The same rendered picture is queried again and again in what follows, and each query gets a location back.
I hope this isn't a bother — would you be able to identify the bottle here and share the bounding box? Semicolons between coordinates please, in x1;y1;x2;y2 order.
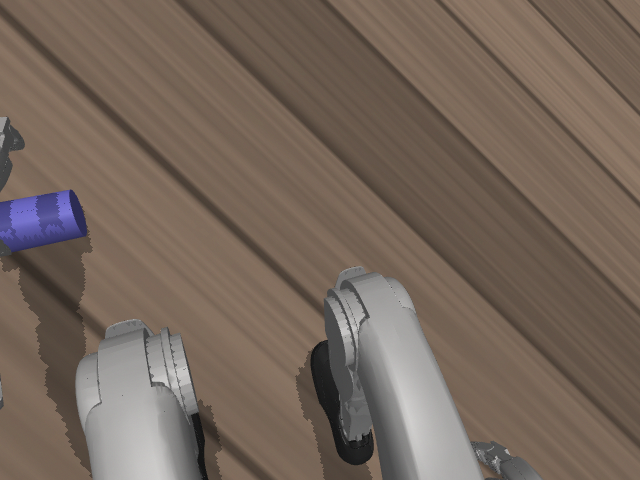
0;190;87;252

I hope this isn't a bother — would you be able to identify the left robot hand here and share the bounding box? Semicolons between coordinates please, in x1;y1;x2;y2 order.
0;117;25;257

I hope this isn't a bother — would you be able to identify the left robot foot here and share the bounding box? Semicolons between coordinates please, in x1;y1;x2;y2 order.
191;413;208;480

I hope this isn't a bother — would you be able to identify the right robot hand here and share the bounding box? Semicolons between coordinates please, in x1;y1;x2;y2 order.
471;441;544;480

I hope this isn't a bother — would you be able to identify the right robot foot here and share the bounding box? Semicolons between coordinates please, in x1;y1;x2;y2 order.
311;340;374;465

